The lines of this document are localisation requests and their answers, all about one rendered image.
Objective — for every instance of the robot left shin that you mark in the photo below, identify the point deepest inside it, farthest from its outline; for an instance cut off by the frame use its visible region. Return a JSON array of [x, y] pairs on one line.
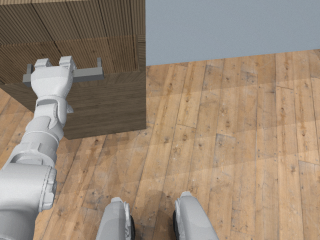
[[127, 231]]

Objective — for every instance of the handle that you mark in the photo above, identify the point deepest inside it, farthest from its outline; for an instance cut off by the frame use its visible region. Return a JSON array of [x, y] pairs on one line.
[[79, 75]]

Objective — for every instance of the left robot upper arm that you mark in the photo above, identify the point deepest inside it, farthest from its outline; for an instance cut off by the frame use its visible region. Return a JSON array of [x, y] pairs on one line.
[[25, 191]]

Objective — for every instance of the cabinet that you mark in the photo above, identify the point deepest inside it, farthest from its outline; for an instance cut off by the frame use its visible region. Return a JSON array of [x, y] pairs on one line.
[[115, 104]]

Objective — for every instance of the robot left forearm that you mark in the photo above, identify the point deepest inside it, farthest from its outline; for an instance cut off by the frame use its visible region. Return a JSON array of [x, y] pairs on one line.
[[41, 140]]

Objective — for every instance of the right robot thigh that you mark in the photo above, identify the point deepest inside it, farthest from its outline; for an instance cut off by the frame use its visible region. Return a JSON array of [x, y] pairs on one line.
[[191, 214]]

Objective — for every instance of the drawer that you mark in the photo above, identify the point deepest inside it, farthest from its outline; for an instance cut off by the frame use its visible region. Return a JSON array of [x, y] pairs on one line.
[[117, 53]]

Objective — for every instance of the robot left hand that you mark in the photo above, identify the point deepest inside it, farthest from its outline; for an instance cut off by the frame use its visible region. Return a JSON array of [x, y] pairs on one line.
[[49, 80]]

